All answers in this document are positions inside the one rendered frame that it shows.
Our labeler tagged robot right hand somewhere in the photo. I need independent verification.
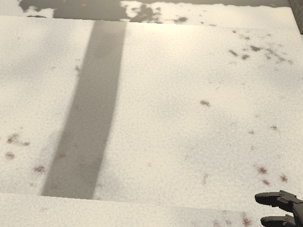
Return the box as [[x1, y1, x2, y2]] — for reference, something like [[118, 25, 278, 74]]
[[255, 190, 303, 227]]

